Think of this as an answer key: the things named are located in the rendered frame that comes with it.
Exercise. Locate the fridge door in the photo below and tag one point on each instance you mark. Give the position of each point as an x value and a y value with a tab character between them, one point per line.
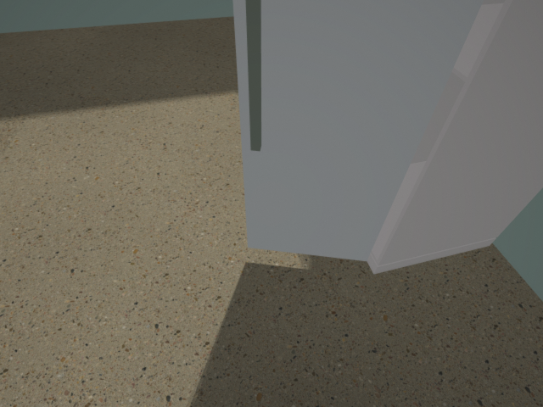
348	88

